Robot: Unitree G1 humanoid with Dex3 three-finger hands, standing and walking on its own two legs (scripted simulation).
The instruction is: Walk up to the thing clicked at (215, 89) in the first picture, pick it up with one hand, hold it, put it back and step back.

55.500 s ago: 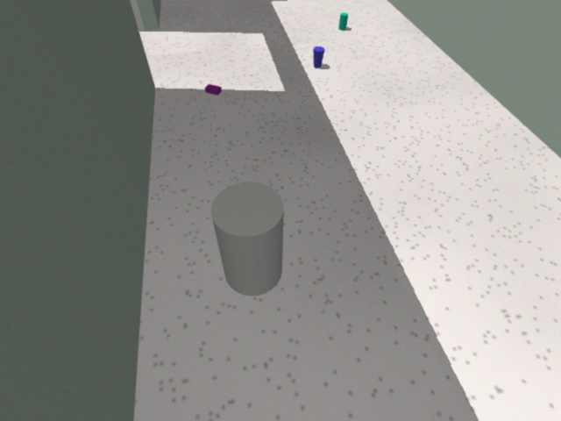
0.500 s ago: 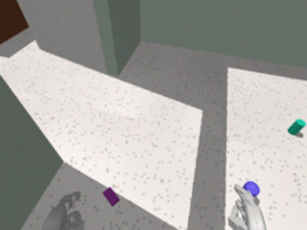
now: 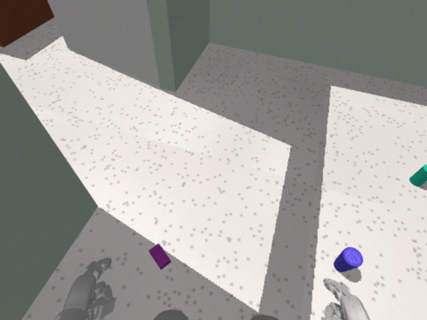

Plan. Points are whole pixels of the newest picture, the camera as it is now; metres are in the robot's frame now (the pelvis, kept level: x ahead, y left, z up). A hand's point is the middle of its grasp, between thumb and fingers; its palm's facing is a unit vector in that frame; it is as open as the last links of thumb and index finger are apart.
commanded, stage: stand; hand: left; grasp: from above
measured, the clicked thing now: (159, 256) +0.44 +0.24 -0.71
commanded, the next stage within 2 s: none
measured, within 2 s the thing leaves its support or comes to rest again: neither
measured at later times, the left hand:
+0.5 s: hand out of the picture +0.06 +0.24 -0.12, palm faces +0.03 -0.95 -0.31, open 7.4 cm
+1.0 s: hand out of the picture +0.05 +0.24 -0.11, palm faces +0.01 -0.94 -0.33, open 7.4 cm
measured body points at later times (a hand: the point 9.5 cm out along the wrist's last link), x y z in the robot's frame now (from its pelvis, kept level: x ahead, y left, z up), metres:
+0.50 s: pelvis +0.01 +0.01 +0.04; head +0.01 +0.01 +0.49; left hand +0.06 +0.29 -0.10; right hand +0.08 -0.27 -0.09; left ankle +0.01 +0.12 -0.70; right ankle +0.00 -0.13 -0.70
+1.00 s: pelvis +0.00 +0.00 +0.05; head +0.00 +0.00 +0.50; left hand +0.05 +0.29 -0.09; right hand +0.06 -0.29 -0.09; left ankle +0.01 +0.12 -0.70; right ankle +0.00 -0.13 -0.70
